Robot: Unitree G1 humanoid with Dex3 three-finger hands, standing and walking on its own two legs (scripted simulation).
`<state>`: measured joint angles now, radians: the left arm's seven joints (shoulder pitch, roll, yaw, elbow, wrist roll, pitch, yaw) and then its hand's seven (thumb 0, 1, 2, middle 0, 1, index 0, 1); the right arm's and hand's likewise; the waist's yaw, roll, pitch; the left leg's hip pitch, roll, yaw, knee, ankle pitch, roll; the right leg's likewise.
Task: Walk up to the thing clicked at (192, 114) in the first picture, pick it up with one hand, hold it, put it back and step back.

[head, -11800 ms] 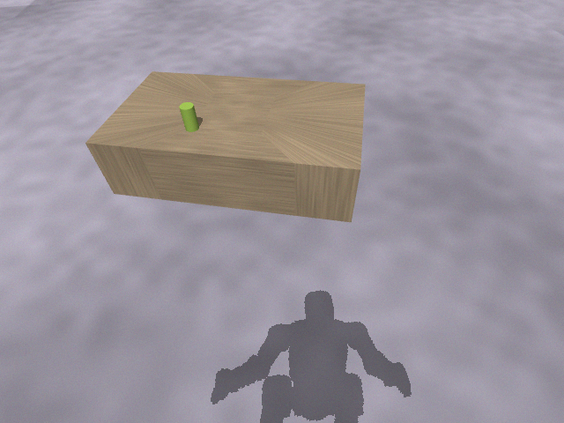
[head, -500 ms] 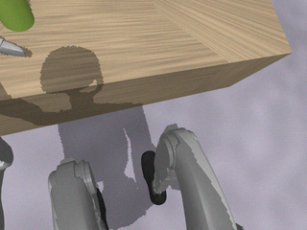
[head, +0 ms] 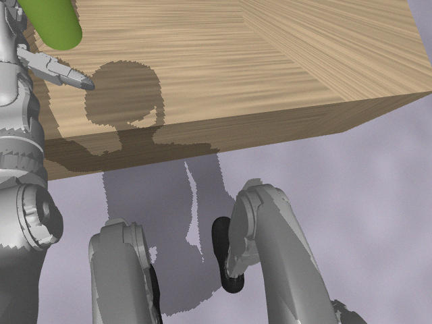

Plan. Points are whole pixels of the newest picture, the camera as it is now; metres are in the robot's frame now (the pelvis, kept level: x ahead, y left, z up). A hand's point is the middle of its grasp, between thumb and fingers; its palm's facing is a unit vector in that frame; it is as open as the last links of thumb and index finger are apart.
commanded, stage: close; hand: left
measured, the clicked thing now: (48, 6) +0.63 +0.16 -0.02
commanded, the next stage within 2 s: settle in 0.72 s
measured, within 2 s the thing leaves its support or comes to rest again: leaves its support in 1.20 s
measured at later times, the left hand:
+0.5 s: hand (49, 25) +0.60 +0.16 -0.01, palm faces +0.04 -1.00 -0.04, open 13.1 cm
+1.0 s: hand (48, 13) +0.62 +0.16 -0.01, palm faces +0.03 -1.00 -0.05, open 9.4 cm
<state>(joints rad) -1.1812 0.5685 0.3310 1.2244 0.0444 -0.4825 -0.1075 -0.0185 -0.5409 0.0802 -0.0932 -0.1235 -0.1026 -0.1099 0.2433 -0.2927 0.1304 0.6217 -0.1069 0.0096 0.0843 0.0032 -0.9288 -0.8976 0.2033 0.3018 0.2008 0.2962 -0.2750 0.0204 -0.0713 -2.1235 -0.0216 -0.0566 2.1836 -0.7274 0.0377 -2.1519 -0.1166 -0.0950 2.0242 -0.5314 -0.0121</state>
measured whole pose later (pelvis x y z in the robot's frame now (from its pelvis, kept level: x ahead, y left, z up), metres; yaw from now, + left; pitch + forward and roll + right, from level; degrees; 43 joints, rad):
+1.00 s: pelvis +0.00 +0.00 -0.01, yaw +0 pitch +39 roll -8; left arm -1.29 0.61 0.33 1.26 0.07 -0.47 -0.07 -0.06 -0.34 0.89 -0.77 -1.00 -0.85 -1.05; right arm 0.26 -0.29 0.13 0.58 -0.10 0.05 0.10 0.00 -0.91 -0.89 0.20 0.30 0.20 0.30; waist -0.30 0.03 -0.06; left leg -2.16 -0.02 -0.05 2.21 -0.73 0.05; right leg -2.19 -0.12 -0.08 2.04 -0.54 0.00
